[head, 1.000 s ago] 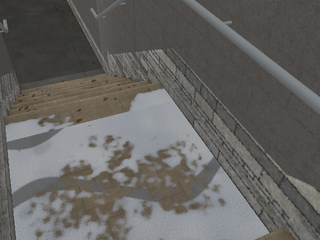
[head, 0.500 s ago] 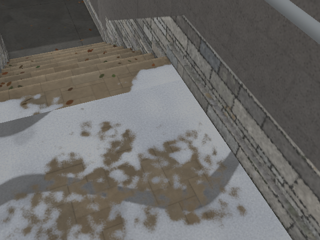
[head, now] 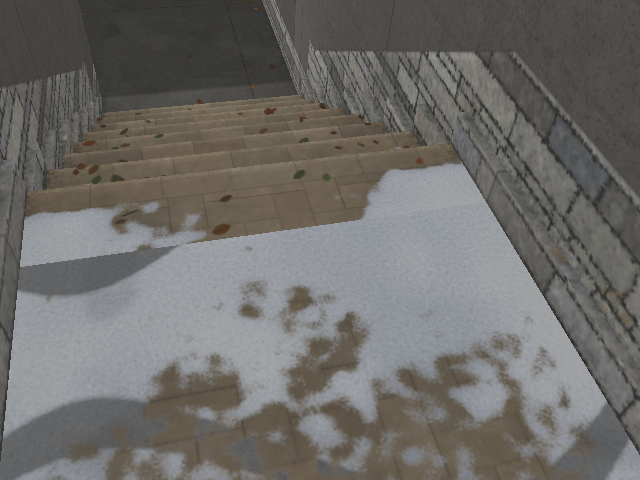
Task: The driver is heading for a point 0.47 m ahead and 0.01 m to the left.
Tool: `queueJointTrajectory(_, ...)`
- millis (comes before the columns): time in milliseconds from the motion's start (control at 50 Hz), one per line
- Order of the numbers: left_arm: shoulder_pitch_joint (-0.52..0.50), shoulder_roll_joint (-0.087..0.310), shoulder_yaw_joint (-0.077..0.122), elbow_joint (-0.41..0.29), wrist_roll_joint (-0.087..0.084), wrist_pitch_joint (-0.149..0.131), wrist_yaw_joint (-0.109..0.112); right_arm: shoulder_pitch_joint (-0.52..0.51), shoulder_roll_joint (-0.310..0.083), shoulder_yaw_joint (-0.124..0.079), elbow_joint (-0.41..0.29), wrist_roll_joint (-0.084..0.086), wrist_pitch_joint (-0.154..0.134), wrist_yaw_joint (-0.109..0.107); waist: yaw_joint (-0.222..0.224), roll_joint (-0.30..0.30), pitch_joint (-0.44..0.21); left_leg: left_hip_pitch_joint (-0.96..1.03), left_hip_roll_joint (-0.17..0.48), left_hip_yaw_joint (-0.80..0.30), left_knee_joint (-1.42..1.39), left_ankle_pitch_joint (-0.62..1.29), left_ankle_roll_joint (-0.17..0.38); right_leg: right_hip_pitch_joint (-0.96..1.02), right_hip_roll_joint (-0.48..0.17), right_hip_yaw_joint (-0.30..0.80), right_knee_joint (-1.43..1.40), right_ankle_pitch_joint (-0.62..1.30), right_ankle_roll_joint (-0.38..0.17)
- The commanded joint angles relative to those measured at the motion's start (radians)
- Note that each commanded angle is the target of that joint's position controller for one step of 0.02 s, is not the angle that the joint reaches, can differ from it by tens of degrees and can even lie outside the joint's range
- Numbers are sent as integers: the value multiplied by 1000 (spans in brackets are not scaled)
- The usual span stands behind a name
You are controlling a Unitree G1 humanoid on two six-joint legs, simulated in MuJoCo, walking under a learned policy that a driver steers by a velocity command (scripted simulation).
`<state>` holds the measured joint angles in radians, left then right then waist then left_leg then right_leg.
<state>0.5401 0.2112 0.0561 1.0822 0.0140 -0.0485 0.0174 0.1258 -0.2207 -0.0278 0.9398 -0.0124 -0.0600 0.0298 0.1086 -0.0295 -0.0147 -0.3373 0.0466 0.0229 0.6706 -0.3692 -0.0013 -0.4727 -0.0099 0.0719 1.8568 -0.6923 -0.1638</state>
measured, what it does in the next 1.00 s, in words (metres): walks ahead: right foot, then left foot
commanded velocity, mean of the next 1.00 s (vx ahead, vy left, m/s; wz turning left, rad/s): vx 0.45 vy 0.01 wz -0.17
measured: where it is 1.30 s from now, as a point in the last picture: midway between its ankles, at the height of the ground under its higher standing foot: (401, 396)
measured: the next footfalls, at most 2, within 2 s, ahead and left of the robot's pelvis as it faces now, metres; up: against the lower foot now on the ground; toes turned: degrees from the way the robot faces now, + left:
right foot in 0.34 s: +0.44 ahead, -0.06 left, +0.00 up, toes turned -12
left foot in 0.72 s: +0.81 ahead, -0.03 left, +0.00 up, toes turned -17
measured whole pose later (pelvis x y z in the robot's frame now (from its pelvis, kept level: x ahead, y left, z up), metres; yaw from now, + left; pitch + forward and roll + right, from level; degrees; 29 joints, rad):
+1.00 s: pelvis +0.67 -0.06 +0.01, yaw -12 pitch +2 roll +1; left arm 0.04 0.28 0.01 0.87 0.00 -0.03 0.07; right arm 0.12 -0.26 -0.01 0.93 -0.02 -0.01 -0.02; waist -0.06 0.00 0.07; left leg -0.38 -0.13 -0.03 0.39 -0.04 0.09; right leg -0.54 -0.07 0.09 0.94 -0.39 0.12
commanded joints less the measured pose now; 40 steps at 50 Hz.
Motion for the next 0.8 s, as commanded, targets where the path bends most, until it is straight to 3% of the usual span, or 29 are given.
queueJointTrajectory(20,-370,59,13,-205,5,-37,-5,401,-96,-16,71,-22,1,-26,-234,112,123,468,360,-519,-419,-459,97,-849,-36,-3,46,356,-1)
queueJointTrajectory(40,-365,10,-3,-204,12,-18,-15,355,-100,-18,75,-37,-12,-36,-181,151,152,342,375,-480,-399,-292,97,-772,-53,-15,31,342,14)
queueJointTrajectory(60,-310,-7,-1,-172,-6,-21,-25,274,3,18,61,-26,-39,-34,-108,106,203,215,252,-234,-324,75,13,-656,-61,54,-209,498,15)
queueJointTrajectory(80,-300,-38,-13,-190,-7,-11,-44,173,-13,12,39,-33,-55,-40,-34,210,200,31,244,-156,-388,95,1,-482,-59,35,-423,555,45)
queueJointTrajectory(120,-374,-44,-24,-244,26,4,-55,175,-60,-3,34,-20,-86,-53,-20,255,226,-72,213,-72,-474,291,69,-334,-35,-8,-595,595,55)
queueJointTrajectory(140,-393,-17,-27,-249,33,0,-67,197,-35,2,45,-15,-89,-58,-18,187,234,-37,176,9,-485,403,71,-302,-33,-36,-737,649,49)
queueJointTrajectory(200,-523,-10,-36,-280,34,-8,-70,303,-83,-9,74,11,-86,-71,-55,64,260,161,203,60,-627,733,129,-214,-1,-177,-1005,690,-8)
queueJointTrajectory(240,-521,23,-31,-275,14,-7,-61,350,-95,-3,86,14,-74,-76,-41,96,187,327,204,114,-529,1196,121,-87,64,-246,-1082,616,-40)
queueJointTrajectory(280,-381,57,-25,-236,-8,-2,-50,382,-147,-13,111,-13,-49,-78,48,170,69,381,220,140,-241,1507,127,124,129,-264,-1089,484,-65)
queueJointTrajectory(300,-230,101,-6,-182,-7,1,-34,338,-183,-22,103,-7,-44,-76,125,162,-6,359,216,135,-36,1505,135,285,148,-232,-1141,454,-71)
queueJointTrajectory(320,-61,147,18,-112,25,-7,-21,279,-188,-25,83,10,-45,-71,203,109,-58,219,145,131,258,1234,112,536,104,-172,-1317,617,-81)
queueJointTrajectory(340,-61,208,30,-97,59,-13,-2,294,-75,-10,60,4,-44,-55,99,-125,-111,-80,-22,105,699,-9,92,754,-129,121,-1275,706,-112)
queueJointTrajectory(360,-83,276,35,-126,72,-27,-6,407,-39,-2,3,65,-58,-61,5,-189,-251,-344,-93,-75,924,-196,81,960,-350,556,-1332,1081,-193)
queueJointTrajectory(380,-91,270,44,-95,42,-42,-16,289,-123,-16,-27,59,-66,-64,35,-15,-200,-409,-51,-125,810,-85,78,914,-323,469,-1402,1246,-180)
queueJointTrajectory(400,-190,179,27,-143,-37,-65,-57,216,-28,3,-81,68,-82,-58,27,-121,-166,-458,-75,-170,856,-154,6,865,-296,465,-1467,1242,-243)
queueJointTrajectory(420,-318,141,15,-154,-54,-80,-70,185,-63,-3,-76,54,-78,-64,-46,59,-83,-418,-25,-163,779,-87,14,684,-265,352,-1501,1245,-201)
queueJointTrajectory(460,-399,96,-7,-174,-34,-77,-61,192,-84,-14,-65,26,-44,-46,-130,107,-32,-297,15,-125,674,33,12,463,-223,176,-1554,1387,-125)
queueJointTrajectory(500,-353,94,-22,-154,-25,-66,-34,167,-22,-5,-96,9,-28,-29,-159,74,-5,-277,12,-74,521,116,17,375,-154,65,-1592,1424,-48)
queueJointTrajectory(520,-325,66,-40,-142,-42,-67,-15,105,-3,0,-121,12,-29,-26,-144,60,29,-269,-17,-16,424,167,4,311,-110,9,-1626,1446,-36)
queueJointTrajectory(560,-288,70,-56,-112,-34,-49,26,-8,31,10,-161,10,-33,-19,-131,14,41,-157,-84,49,108,359,-17,236,-14,-101,-1614,1441,18)
queueJointTrajectory(580,-225,106,-56,-98,-33,-48,51,-89,37,13,-188,12,-41,-18,-92,20,31,-108,-129,88,-44,470,-50,231,3,-106,-1588,1397,58)
queueJointTrajectory(640,-139,159,-43,-58,-27,-54,61,-104,-8,-1,-197,12,-48,-9,-118,-88,-29,94,-215,88,-165,663,-65,242,-25,-84,-1475,1350,114)
queueJointTrajectory(660,-200,196,-34,-124,-11,-67,58,-41,-72,-19,-149,7,-45,2,-135,-17,-13,126,-238,73,-157,644,-41,251,-81,-29,-1395,1452,168)
queueJointTrajectory(700,-341,184,-36,-166,-16,-70,64,192,-140,-40,-79,-1,-55,4,-302,-100,-70,266,-143,-36,-292,694,22,294,-85,-18,-1153,1446,202)
queueJointTrajectory(720,-447,179,-38,-193,-15,-70,59,365,-155,-34,-11,-15,-58,-8,-425,-4,-144,419,-14,-119,-383,988,118,241,4,-70,-747,994,242)
queueJointTrajectory(740,-286,25,-82,-196,42,-63,30,308,-153,5,6,-72,-56,-16,-277,311,-309,740,203,-313,-78,1657,267,-111,91,-41,-329,-132,261)
queueJointTrajectory(760,-50,19,-89,-128,-11,-66,-4,222,-117,11,-34,-83,-65,-29,-214,204,-486,782,373,-527,-47,1679,459,-150,77,197,-214,-78,240)
queueJointTrajectory(780,-130,119,-66,-143,-17,-57,-18,88,-116,3,-101,-55,-53,-38,-225,81,-401,620,348,-514,-169,1407,487,-182,23,130,-229,-6,240)
queueJointTrajectory(800,-200,189,-40,-159,-8,-27,-5,-28,-146,0,-135,-29,-46,-38,-184,-96,-279,435,312,-535,-282,1022,427,-184,19,64,-245,130,234)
